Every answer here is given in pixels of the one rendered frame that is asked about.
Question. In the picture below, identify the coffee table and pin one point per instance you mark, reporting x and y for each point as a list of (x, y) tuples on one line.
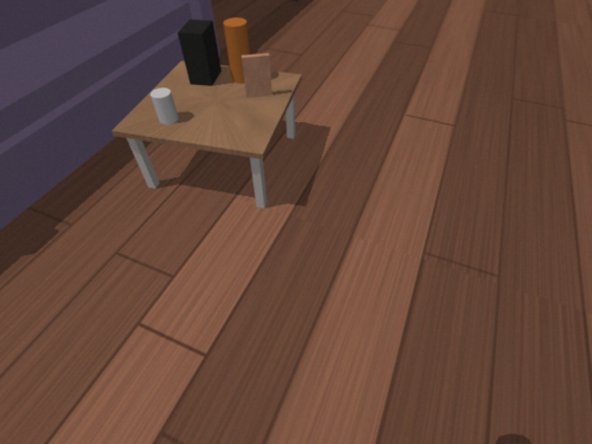
[(218, 118)]

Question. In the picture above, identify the sofa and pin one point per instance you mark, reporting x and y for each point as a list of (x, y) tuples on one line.
[(70, 72)]

